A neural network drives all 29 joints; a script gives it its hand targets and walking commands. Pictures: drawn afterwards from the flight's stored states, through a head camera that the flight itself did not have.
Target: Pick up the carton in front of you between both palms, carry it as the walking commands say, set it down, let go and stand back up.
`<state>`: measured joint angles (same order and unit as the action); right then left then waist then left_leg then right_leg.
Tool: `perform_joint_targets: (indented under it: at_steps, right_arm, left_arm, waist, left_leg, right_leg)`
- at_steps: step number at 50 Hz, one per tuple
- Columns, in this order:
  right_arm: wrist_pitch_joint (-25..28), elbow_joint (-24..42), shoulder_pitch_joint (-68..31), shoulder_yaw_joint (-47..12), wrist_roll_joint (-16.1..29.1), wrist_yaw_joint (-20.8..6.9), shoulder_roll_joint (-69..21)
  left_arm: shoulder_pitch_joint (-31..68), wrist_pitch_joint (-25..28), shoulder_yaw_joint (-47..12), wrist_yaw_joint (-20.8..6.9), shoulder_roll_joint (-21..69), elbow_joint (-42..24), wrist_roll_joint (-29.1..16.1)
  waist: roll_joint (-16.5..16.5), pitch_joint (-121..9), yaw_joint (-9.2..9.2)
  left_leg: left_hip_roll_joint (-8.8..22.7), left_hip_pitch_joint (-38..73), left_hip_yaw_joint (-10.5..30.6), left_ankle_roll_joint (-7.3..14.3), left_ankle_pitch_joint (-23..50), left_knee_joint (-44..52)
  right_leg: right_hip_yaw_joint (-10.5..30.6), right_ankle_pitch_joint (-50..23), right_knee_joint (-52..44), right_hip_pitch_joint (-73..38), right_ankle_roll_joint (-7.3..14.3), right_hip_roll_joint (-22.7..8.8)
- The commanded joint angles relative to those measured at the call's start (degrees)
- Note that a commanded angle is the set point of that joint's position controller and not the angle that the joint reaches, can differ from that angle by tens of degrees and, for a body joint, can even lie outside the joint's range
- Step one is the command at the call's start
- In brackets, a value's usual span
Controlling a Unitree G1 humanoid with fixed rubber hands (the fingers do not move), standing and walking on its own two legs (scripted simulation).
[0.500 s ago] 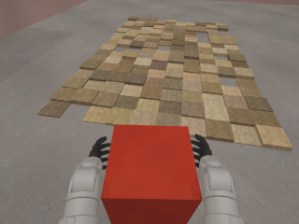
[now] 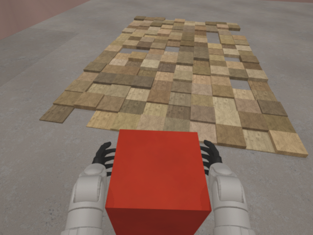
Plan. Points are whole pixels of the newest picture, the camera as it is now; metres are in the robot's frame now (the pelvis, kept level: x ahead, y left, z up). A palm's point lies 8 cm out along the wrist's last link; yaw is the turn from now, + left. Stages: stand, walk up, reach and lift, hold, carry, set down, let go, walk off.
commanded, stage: hold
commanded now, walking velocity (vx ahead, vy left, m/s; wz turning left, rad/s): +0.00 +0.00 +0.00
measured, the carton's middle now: (156, 186) +0.28 +0.00 -0.02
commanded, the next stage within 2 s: carry in 0.14 s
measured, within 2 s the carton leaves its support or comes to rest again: neither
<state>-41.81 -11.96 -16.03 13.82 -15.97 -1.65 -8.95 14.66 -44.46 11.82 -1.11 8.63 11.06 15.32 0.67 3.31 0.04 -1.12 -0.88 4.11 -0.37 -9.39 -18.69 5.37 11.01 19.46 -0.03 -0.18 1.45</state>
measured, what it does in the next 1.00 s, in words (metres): walks ahead: right foot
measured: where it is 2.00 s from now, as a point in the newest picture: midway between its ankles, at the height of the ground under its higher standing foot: (163, 157)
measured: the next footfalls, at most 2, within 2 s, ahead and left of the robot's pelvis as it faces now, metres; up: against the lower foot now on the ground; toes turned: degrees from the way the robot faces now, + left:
right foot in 0.78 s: +0.27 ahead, -0.12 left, +0.00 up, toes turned -12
left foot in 1.20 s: +0.69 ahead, +0.04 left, +0.00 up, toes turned +7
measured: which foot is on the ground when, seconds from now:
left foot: down 0.00-0.80, up 0.82-1.00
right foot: down 0.00-0.58, up 0.60-0.76, down 0.78-1.00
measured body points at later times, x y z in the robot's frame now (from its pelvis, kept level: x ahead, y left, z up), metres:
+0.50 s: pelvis +0.08 -0.02 -0.01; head +0.03 -0.02 +0.43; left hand +0.36 +0.12 +0.08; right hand +0.35 -0.19 +0.08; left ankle +0.03 +0.11 -0.74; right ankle +0.01 -0.13 -0.75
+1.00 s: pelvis +0.34 -0.06 +0.00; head +0.33 -0.06 +0.45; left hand +0.58 +0.10 +0.09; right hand +0.60 -0.20 +0.09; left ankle +0.34 +0.08 -0.68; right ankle +0.23 -0.11 -0.75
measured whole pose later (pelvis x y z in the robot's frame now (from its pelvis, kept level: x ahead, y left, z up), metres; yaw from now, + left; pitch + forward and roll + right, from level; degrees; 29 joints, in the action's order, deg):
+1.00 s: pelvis +0.34 -0.06 +0.00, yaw -2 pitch +7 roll +2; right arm -66.6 29.6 -0.1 2.7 -0.1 8.3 -7.3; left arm -3.9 -67.6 2.9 8.9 7.7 -32.4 1.5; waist -2.2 -9.4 3.3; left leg 4.4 -32.7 -6.9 -0.5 -17.0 -54.3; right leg -9.5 17.4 16.3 5.8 3.6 -0.6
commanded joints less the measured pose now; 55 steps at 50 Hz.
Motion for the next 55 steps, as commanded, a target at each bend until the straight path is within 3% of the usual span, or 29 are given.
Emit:
perform_joint_targets:
  at_steps: [1,3,5,6,7,9,10,11,14,17,19,21,22,25,27,28,29,30,31,34,36,37,38,39,41,43,45,49,55]
  right_arm:
    - [-0.5,-0.5,-20.0,-28.6,13.1,-11.6,-48.8]
    - [-0.8,1.3,-19.9,-30.0,13.4,-11.5,-49.4]
    - [-0.6,2.1,-20.7,-32.1,14.8,-11.5,-50.9]
    - [-0.6,1.0,-18.3,-30.8,13.5,-11.3,-50.1]
    - [-1.6,0.8,-23.0,-31.7,15.4,-11.1,-50.9]
    - [-2.8,4.2,-23.0,-33.5,15.9,-10.5,-51.6]
    - [-3.4,5.3,-23.3,-34.5,16.7,-10.1,-52.5]
    - [-4.4,5.6,-22.4,-36.4,18.0,-10.1,-54.1]
    - [-7.0,14.8,-22.6,-40.9,21.0,-8.4,-55.0]
    - [-11.8,19.3,-15.7,-43.9,22.3,-6.3,-51.6]
    - [-14.7,25.5,-14.8,-45.5,22.8,-4.4,-49.2]
    - [-18.2,29.4,-14.1,-46.4,23.9,-3.0,-47.2]
    - [-19.8,31.5,-14.3,-46.1,24.6,-2.3,-45.7]
    - [-23.6,34.1,-11.3,-45.9,28.2,-0.3,-43.6]
    - [-24.7,35.9,-4.0,-44.4,27.8,1.4,-42.1]
    - [-25.0,37.5,-1.1,-43.8,28.1,2.4,-41.2]
    - [-25.5,37.3,0.2,-43.2,27.4,3.3,-41.0]
    - [-25.6,38.9,1.1,-42.8,27.6,4.1,-42.9]
    - [-25.6,43.4,-1.8,-43.3,28.1,4.6,-44.0]
    - [-25.4,47.9,-6.6,-45.2,29.4,5.9,-42.9]
    - [-25.1,51.2,-6.7,-46.9,30.9,6.3,-41.5]
    - [-25.2,51.3,-5.1,-47.0,31.3,6.3,-40.8]
    - [-25.8,51.0,-5.0,-46.9,31.3,6.4,-38.7]
    - [-26.3,49.7,-4.5,-46.7,31.3,6.5,-37.3]
    - [-26.3,47.2,-3.4,-46.1,31.8,6.2,-37.0]
    - [-25.9,44.1,-1.6,-45.4,30.0,5.8,-38.3]
    - [-25.6,42.3,1.0,-43.6,27.3,5.8,-39.5]
    - [-25.2,40.5,5.9,-42.3,22.5,5.4,-39.5]
    - [-25.7,47.7,0.9,-45.5,25.3,5.3,-38.7]
  left_arm:
    - [24.2,1.9,-28.3,-10.7,47.5,-3.0,-12.4]
    - [24.4,2.4,-29.4,-11.1,48.6,-5.1,-13.6]
    - [24.8,2.5,-30.9,-11.1,48.8,-6.7,-14.4]
    - [25.7,2.4,-32.0,-10.9,48.7,-7.2,-14.3]
    - [28.3,1.7,-31.7,-11.1,49.5,-5.4,-15.7]
    - [28.1,0.5,-32.2,-11.0,48.3,-6.5,-16.1]
    - [31.1,0.3,-35.6,-10.8,49.9,-11.9,-17.7]
    - [31.5,-0.9,-36.7,-10.6,49.9,-13.7,-18.6]
    - [30.3,-4.1,-43.1,-9.3,52.7,-20.7,-22.6]
    - [25.5,-8.6,-45.2,-7.2,49.2,-26.7,-24.2]
    - [21.5,-11.9,-44.5,-5.5,46.8,-29.5,-23.9]
    - [16.5,-14.9,-43.2,-3.3,44.8,-30.3,-23.2]
    - [15.5,-16.4,-41.6,-2.3,43.5,-31.1,-23.3]
    - [13.0,-20.1,-41.1,1.2,41.3,-36.6,-23.1]
    - [10.0,-21.5,-41.9,3.0,40.9,-41.7,-24.8]
    - [8.8,-22.4,-42.4,3.5,40.2,-42.7,-24.9]
    - [8.0,-23.3,-42.7,3.7,40.3,-42.9,-26.2]
    - [10.5,-23.1,-43.9,3.8,40.7,-47.0,-27.7]
    - [9.5,-23.2,-43.6,3.9,41.6,-47.6,-28.3]
    - [9.1,-22.5,-42.7,4.9,42.4,-48.7,-29.3]
    - [5.3,-21.8,-41.2,6.3,41.9,-48.0,-28.2]
    - [2.6,-21.6,-39.7,7.0,40.6,-47.8,-26.8]
    - [-0.6,-21.6,-38.0,7.7,38.2,-46.0,-25.3]
    - [-1.6,-21.8,-37.5,8.1,38.1,-45.1,-24.1]
    - [0.8,-22.0,-38.0,8.1,38.0,-46.9,-23.8]
    - [4.6,-22.1,-39.9,7.4,38.6,-48.1,-25.6]
    - [6.5,-22.2,-43.7,6.0,39.9,-49.8,-27.9]
    - [5.7,-22.8,-48.2,2.9,38.8,-48.3,-30.7]
    - [2.8,-23.0,-45.8,2.3,36.4,-49.3,-29.3]
  waist:
    - [-0.6,-10.2,0.28]
    - [-1.8,-12.6,-0.44]
    - [-1.1,-13.4,1.14]
    - [-0.6,-13.3,-0.61]
    - [0.1,-12.9,-0.07]
    - [-1.8,-10.4,-0.25]
    - [2.1,-10.3,-0.47]
    - [-0.5,-10.2,-0.6]
    - [5.0,-15.8,-0.57]
    - [6.3,-20.3,-0.7]
    - [0.1,-20.0,-0.5]
    - [-14.6,-15.6,1.17]
    - [-16.2,-10.8,1.0]
    - [-8.4,-10.4,0.3]
    - [2.8,-16.8,-1.11]
    - [14.1,-18.4,-1.99]
    - [18.6,-15.2,-1.93]
    - [12.6,-12.7,-2.32]
    - [7.4,-15.9,-2.47]
    - [7.2,-17.2,-1.76]
    - [5.6,-24.4,-0.05]
    - [-2.9,-28.3,0.81]
    - [-20.2,-26.5,1.73]
    - [-20.1,-25.2,2.09]
    - [-6.0,-24.4,1.83]
    - [-2.1,-21.3,1.15]
    - [-3.7,-18.1,1.21]
    - [-3.7,-10.9,1.35]
    - [-12.3,-10.2,0.72]
  left_leg:
    - [-4.0,3.0,-0.6,0.3,8.3,2.5]
    - [-4.3,4.1,-0.5,0.3,10.4,1.5]
    - [-4.1,4.4,-0.6,0.5,9.4,2.2]
    - [-4.3,5.9,-0.7,-0.1,10.5,1.7]
    - [6.0,-1.1,-3.3,0.5,-2.7,-3.5]
    - [5.6,-8.4,0.6,1.1,-32.6,-0.1]
    - [5.4,-10.3,-0.8,0.9,-31.2,-2.0]
    - [4.9,-11.4,0.1,1.0,-33.0,-1.3]
    - [8.2,-7.2,3.2,3.1,-23.3,1.5]
    - [11.5,-6.0,7.0,5.5,-26.3,-0.4]
    - [9.0,-13.2,3.3,4.4,-26.8,-5.0]
    - [1.9,-29.9,-9.0,0.3,-19.5,-19.3]
    - [2.6,-34.8,-11.5,0.1,-18.1,-19.2]
    - [2.4,-25.7,-12.3,1.3,-13.4,-6.0]
    - [5.0,-0.9,-8.1,2.6,-5.3,-4.1]
    - [14.0,11.2,4.2,5.0,5.2,-1.4]
    - [20.7,17.2,12.6,9.8,19.2,0.7]
    - [23.3,17.3,15.7,12.5,29.1,-0.5]
    - [23.9,17.8,14.0,13.4,28.9,-0.8]
    - [20.3,14.1,4.6,9.5,23.5,-2.4]
    - [14.8,-0.5,-9.1,3.9,24.0,-11.3]
    - [10.0,-13.6,-15.2,0.3,15.4,-22.9]
    - [3.8,-31.7,-16.5,-2.6,-7.8,-32.6]
    - [2.1,-39.9,-11.0,-1.8,-22.0,-40.9]
    - [5.0,-43.5,-6.4,0.5,-20.5,-48.9]
    - [8.2,-44.3,-5.2,0.8,-15.2,-44.9]
    - [7.5,-43.4,-9.0,-0.1,-7.9,-37.5]
    - [6.0,-42.9,-13.4,-0.6,-3.2,-25.5]
    - [0.8,-23.5,-21.4,1.7,6.4,-13.0]
  right_leg:
    - [-0.7,-11.3,-3.1,0.3,-0.8,3.7]
    - [-0.4,-12.9,-2.9,-0.7,-0.9,3.9]
    - [-1.0,-11.6,-3.0,-1.0,-1.0,4.3]
    - [-0.7,-11.8,-3.9,0.2,-0.9,3.7]
    - [0.7,0.4,-0.4,10.3,0.4,-7.1]
    - [2.8,30.4,-0.9,15.7,1.6,-4.8]
    - [2.7,29.5,0.7,16.4,1.6,-5.0]
    - [1.6,30.5,0.3,19.1,0.4,-4.2]
    - [-6.0,11.2,9.7,18.5,-1.4,-0.5]
    - [-8.0,9.2,8.2,15.7,-0.4,-0.4]
    - [-1.3,16.4,1.7,10.6,2.2,-4.6]
    - [13.8,23.7,-6.3,2.4,6.9,-14.2]
    - [17.7,18.7,-7.4,2.3,9.7,-18.9]
    - [11.7,-3.6,1.5,5.9,9.4,-15.6]
    - [-3.8,-12.3,15.6,20.4,3.5,-8.7]
    - [-11.2,-1.8,26.0,33.8,0.7,-4.3]
    - [-14.4,16.4,29.7,46.1,-0.1,-2.7]
    - [-12.1,22.7,30.7,51.0,0.8,-3.2]
    - [-10.4,22.6,29.8,50.8,1.3,-4.0]
    - [-12.2,15.0,13.7,42.1,1.0,-3.7]
    - [-17.8,-0.4,1.7,12.1,1.6,1.0]
    - [-8.4,0.4,-1.5,-4.8,3.2,-5.3]
    - [12.4,-0.8,-4.2,-15.1,6.9,-19.1]
    - [19.7,-13.3,-4.1,-18.3,14.0,-23.1]
    - [18.2,-15.8,-3.0,-15.3,14.5,-22.9]
    - [10.2,-14.8,-4.6,-11.5,12.2,-21.7]
    - [3.5,-17.7,-6.8,-9.2,8.3,-18.7]
    - [-1.7,-23.6,-9.8,-6.4,8.1,-16.1]
    - [-13.3,-39.6,-3.6,0.0,5.1,-13.2]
